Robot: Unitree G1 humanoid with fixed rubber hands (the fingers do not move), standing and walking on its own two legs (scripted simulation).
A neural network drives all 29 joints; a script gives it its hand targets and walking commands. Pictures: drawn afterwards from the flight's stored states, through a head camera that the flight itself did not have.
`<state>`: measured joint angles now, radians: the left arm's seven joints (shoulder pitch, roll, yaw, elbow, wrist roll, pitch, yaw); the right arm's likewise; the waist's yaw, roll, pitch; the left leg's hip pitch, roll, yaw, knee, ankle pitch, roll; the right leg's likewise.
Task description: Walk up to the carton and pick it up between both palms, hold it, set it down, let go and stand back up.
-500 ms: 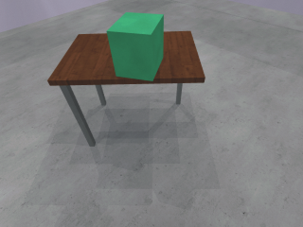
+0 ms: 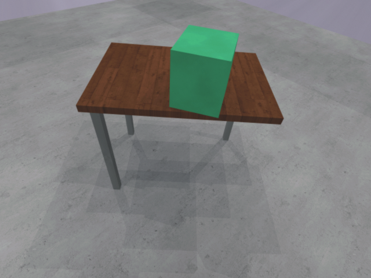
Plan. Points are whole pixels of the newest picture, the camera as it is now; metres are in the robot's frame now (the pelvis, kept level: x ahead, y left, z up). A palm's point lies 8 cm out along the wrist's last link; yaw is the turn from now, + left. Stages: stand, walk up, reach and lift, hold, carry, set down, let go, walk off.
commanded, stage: walk up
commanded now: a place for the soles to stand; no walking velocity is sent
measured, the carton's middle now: (203, 71) +0.87 -0.05 +0.01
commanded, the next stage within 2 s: none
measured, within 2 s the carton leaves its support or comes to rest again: neither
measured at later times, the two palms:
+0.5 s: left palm out of the picture +0.13 +0.34 -0.14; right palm (293, 271) +0.19 -0.24 -0.12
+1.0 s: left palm (82, 193) +0.39 +0.32 -0.14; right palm (293, 232) +0.29 -0.28 -0.13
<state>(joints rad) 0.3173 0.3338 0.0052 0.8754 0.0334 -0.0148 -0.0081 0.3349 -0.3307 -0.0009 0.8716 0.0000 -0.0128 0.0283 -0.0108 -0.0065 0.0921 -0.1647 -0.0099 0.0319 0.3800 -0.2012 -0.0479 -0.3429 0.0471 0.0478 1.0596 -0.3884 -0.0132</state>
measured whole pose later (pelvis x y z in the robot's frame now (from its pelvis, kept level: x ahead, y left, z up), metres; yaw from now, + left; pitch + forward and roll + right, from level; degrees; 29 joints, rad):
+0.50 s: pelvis +0.14 +0.04 -0.02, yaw +1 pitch -6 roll -2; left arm 0.39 0.35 0.01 0.87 0.03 0.00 0.04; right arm 0.36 -0.32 0.00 0.79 0.00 0.03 -0.02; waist 0.04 0.00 0.10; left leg -0.03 -0.13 0.06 0.53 -0.33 -0.02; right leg -0.25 0.05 0.00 0.53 -0.28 -0.07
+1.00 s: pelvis +0.29 +0.04 -0.04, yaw +1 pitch -5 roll +2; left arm 0.34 0.36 0.02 0.60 0.05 0.02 -0.04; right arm 0.48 -0.43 0.00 0.70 0.00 -0.04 -0.01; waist -0.06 -0.05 0.15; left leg -0.05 0.02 -0.06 0.64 -0.51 -0.02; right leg -0.53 -0.05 0.07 0.78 -0.33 -0.03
